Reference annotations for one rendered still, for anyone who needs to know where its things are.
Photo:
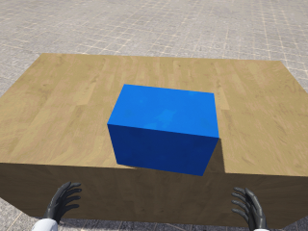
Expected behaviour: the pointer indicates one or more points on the right robot hand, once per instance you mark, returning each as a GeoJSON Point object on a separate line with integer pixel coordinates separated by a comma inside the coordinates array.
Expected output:
{"type": "Point", "coordinates": [253, 215]}

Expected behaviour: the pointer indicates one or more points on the carton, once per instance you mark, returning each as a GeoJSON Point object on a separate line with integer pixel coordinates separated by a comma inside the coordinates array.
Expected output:
{"type": "Point", "coordinates": [164, 129]}

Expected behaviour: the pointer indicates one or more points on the robot left forearm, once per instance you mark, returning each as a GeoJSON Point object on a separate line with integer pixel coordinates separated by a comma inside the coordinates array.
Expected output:
{"type": "Point", "coordinates": [45, 224]}

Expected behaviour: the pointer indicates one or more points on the pedestal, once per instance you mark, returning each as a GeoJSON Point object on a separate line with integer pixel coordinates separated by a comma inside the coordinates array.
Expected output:
{"type": "Point", "coordinates": [53, 130]}

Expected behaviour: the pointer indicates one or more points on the left robot hand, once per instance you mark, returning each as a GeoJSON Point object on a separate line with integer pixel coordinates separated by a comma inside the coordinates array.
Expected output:
{"type": "Point", "coordinates": [56, 208]}

